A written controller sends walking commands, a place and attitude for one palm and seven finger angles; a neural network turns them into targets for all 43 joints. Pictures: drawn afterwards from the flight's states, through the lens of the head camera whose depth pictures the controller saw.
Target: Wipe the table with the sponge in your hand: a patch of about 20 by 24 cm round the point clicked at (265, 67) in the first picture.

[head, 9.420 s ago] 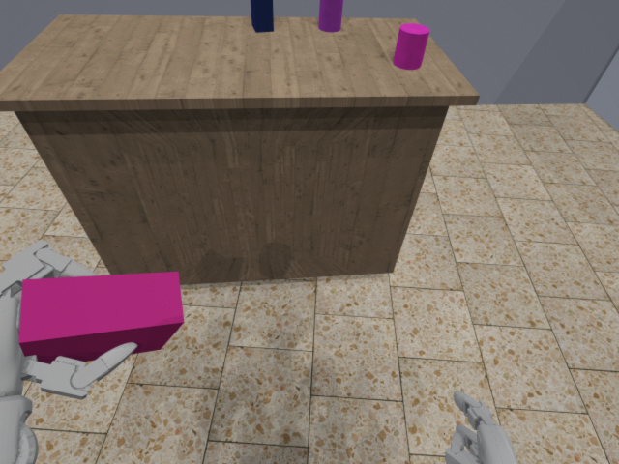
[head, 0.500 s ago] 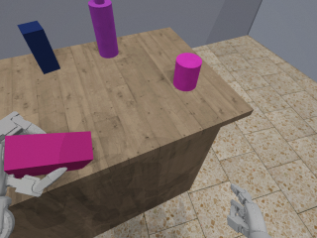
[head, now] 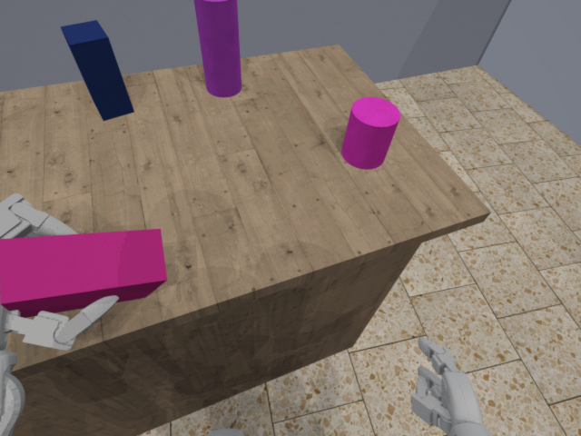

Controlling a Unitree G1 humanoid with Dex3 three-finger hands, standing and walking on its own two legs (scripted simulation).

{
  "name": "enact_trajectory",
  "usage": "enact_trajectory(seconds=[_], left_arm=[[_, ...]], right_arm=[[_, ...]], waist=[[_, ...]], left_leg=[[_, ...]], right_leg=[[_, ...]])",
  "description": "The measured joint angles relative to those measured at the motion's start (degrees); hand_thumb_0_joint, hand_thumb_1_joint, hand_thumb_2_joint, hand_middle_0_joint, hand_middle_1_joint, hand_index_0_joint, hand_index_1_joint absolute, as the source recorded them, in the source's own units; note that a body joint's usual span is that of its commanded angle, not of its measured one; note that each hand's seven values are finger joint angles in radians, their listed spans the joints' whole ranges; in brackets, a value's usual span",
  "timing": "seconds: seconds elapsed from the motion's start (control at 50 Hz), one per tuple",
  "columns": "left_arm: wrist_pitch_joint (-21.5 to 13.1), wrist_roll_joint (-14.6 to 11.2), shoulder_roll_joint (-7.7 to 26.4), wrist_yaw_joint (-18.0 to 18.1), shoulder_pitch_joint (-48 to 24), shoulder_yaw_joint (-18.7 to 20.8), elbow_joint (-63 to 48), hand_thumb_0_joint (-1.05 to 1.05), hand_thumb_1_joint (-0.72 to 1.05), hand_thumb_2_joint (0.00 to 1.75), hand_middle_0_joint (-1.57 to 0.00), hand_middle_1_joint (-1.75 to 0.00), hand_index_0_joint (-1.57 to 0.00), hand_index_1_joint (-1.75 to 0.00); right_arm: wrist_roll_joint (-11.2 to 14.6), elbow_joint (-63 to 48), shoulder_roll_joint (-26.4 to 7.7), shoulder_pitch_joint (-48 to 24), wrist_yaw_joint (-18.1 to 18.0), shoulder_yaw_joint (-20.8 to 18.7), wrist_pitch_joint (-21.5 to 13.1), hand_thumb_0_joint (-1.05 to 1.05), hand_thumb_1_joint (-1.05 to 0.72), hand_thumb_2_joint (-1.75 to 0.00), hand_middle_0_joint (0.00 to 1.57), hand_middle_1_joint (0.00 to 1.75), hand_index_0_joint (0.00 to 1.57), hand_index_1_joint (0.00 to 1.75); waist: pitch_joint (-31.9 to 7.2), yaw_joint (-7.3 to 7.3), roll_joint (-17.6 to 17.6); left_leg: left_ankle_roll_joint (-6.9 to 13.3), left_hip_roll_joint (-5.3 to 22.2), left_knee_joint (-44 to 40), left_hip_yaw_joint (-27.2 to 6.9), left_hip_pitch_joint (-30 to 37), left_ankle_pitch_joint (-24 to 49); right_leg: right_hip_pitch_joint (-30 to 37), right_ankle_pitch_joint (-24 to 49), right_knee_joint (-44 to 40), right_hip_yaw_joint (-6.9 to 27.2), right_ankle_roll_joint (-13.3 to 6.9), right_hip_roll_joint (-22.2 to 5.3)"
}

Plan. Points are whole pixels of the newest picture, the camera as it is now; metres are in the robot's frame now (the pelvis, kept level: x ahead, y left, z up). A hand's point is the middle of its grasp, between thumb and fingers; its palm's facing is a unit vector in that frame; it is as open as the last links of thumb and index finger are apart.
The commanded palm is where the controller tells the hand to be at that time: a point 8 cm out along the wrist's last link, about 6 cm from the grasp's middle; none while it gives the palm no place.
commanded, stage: come to a stop and stand still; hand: left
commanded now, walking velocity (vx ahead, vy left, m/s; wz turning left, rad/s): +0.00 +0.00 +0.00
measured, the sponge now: (110, 272) +0.24 +0.22 +0.14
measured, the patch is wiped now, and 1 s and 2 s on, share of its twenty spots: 0.00 0.00 0.00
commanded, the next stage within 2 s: look again from close up in 0.08 s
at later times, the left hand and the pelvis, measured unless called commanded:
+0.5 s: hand (63, 271) +0.23 +0.25 +0.16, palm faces +0.43 -0.82 -0.37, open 9.4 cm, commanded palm +0.16 +0.28 +0.18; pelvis +0.01 -0.01 +0.00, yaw +1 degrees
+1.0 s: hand (46, 287) +0.20 +0.24 +0.19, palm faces +0.48 -0.64 -0.59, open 9.4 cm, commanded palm +0.16 +0.26 +0.21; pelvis -0.02 -0.05 -0.01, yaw +3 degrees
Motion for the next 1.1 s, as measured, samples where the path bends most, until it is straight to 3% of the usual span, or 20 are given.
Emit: enact_trajectory(seconds=[0.3, 0.58, 0.6, 0.62, 0.66, 0.7, 0.74, 0.78, 0.86, 0.94, 1.0, 1.1], left_arm=[[1.4, -0.6, -0.4, 0.6, 0.9, 0.3, -1.1, -0.01, -0.42, 1.02, -0.79, -1.39, -0.79, -1.39], [1.5, -1.0, -0.3, 0.9, 1.7, 0.4, -1.3, -0.01, -0.42, 1.02, -0.8, -1.39, -0.8, -1.39], [1.3, -1.1, 2.1, 0.7, -0.2, -0.2, -0.8, -0.01, -0.42, 1.02, -0.8, -1.39, -0.8, -1.39], [0.9, 0.0, 5.3, -0.4, -4.3, -0.2, 1.3, -0.01, -0.42, 1.02, -0.8, -1.39, -0.8, -1.39], [4.0, 1.2, 8.3, -2.3, -11.6, 1.0, 5.6, -0.01, -0.43, 1.02, -0.8, -1.39, -0.8, -1.38], [8.9, 0.2, 8.1, -3.5, -14.1, 2.8, 7.0, -0.01, -0.43, 1.02, -0.8, -1.39, -0.8, -1.38], [13.3, 0.4, 6.4, -4.2, -12.2, 3.1, 5.7, -0.01, -0.42, 1.02, -0.8, -1.39, -0.8, -1.39], [15.5, 2.3, 5.3, -4.7, -8.5, 1.4, 3.5, -0.01, -0.42, 1.02, -0.8, -1.39, -0.8, -1.39], [15.2, 5.1, 5.9, -3.3, -4.9, -1.6, -0.6, 0.0, -0.42, 1.02, -0.79, -1.4, -0.79, -1.4], [14.6, 5.6, 8.7, -2.7, -6.5, -1.6, 0.9, 0.0, -0.42, 1.02, -0.79, -1.4, -0.79, -1.39], [16.8, 6.3, 10.3, -3.2, -10.7, -1.0, 5.9, 0.0, -0.42, 1.02, -0.8, -1.39, -0.8, -1.39], [20.9, 10.1, 12.0, -6.0, -15.7, -1.8, 12.8, 0.0, -0.42, 1.02, -0.8, -1.39, -0.8, -1.39]], right_arm=[[0.4, -0.7, -0.5, -0.4, 0.0, -0.2, 2.2, 0.02, -0.9, -0.9, 0.2, 0.3, 0.2, 0.3], [0.7, -0.3, -0.6, 0.8, -0.2, -0.7, 2.9, 0.02, -0.91, -0.9, 0.2, 0.3, 0.2, 0.3], [1.4, -1.7, -0.9, 2.1, -1.8, 0.4, 3.3, 0.02, -0.91, -0.9, 0.2, 0.3, 0.2, 0.3], [0.1, -1.8, -0.9, 3.1, -2.3, 0.6, 2.7, 0.02, -0.91, -0.9, 0.2, 0.3, 0.2, 0.3], [-2.0, 0.3, -0.7, 2.9, -0.5, 1.1, 1.7, 0.02, -0.91, -0.9, 0.2, 0.3, 0.2, 0.3], [-2.6, 2.1, -0.7, 1.8, 1.4, 1.9, 1.2, 0.02, -0.91, -0.9, 0.2, 0.3, 0.2, 0.3], [-2.2, 2.3, -1.0, 0.7, 2.6, 2.6, 1.2, 0.02, -0.9, -0.9, 0.2, 0.3, 0.2, 0.3], [-2.1, 1.4, -1.5, -0.5, 2.8, 3.1, 1.4, 0.02, -0.9, -0.9, 0.2, 0.3, 0.2, 0.3], [-2.3, -0.2, -2.1, -2.2, 1.4, 3.0, 1.9, 0.02, -0.9, -0.9, 0.21, 0.3, 0.21, 0.3], [-1.7, 0.3, -2.5, -2.9, -0.6, 2.7, 2.8, 0.02, -0.9, -0.9, 0.2, 0.3, 0.2, 0.3], [-0.9, 1.6, -3.2, -3.2, -2.3, 2.9, 3.5, 0.02, -0.9, -0.9, 0.2, 0.3, 0.2, 0.3], [0.0, 2.4, -4.2, -3.1, -4.0, 3.1, 3.3, 0.02, -0.9, -0.9, 0.2, 0.3, 0.2, 0.3]], waist=[[0.3, 0.35, 0.4], [0.4, -0.3, 0.8], [0.2, 0.33, 0.7], [0.0, 1.61, 0.4], [-1.1, 2.28, -0.1], [-2.6, 1.97, 0.1], [-4.1, 1.51, 0.9], [-4.7, 0.91, 1.8], [-5.2, 0.7, 2.8], [-5.8, 2.05, 3.3], [-5.7, 3.15, 3.8], [-5.5, 4.09, 5.1]], left_leg=[[-0.5, 0.4, 0.5, -0.8, 0.0, -0.6], [-0.6, 0.4, 1.1, -1.0, -0.1, -1.2], [-0.6, 0.2, 1.3, -1.2, -0.6, -1.2], [-0.8, 0.0, 1.2, -1.4, -0.8, -1.0], [-1.4, -0.3, 0.6, -1.9, -1.2, -0.2], [-1.7, 0.0, -0.1, -1.8, -0.8, 0.3], [-1.8, 0.5, 0.4, -1.2, -0.8, -0.1], [-1.8, 0.9, 1.7, -0.7, -1.5, -0.7], [-2.4, 1.1, 3.8, -1.7, -3.3, -0.8], [-3.3, 1.4, 4.7, -3.3, -4.1, -0.5], [-3.7, 1.6, 4.6, -4.6, -3.7, -0.1], [-3.7, 1.4, 4.6, -6.7, -3.2, -0.2]], right_leg=[[0.6, -0.4, -0.3, -0.7, -0.1, 0.5], [0.6, -1.2, 0.5, -0.9, -0.2, 0.4], [0.1, -1.5, 0.9, -1.2, -0.1, 0.3], [-0.6, -1.9, 2.1, -1.3, -0.8, 0.2], [-2.2, -2.2, 4.5, -1.8, -2.4, 0.0], [-2.7, -1.9, 5.3, -1.8, -3.1, 0.2], [-2.6, -2.3, 5.0, -2.2, -2.9, 0.3], [-3.0, -3.2, 5.6, -2.3, -2.0, 0.3], [-5.2, -4.5, 9.4, -3.0, -2.2, 0.5], [-6.0, -5.4, 11.6, -4.4, -3.1, 0.9], [-5.4, -5.6, 12.0, -5.6, -3.9, 1.3], [-5.1, -5.8, 12.6, -6.1, -5.0, 2.2]])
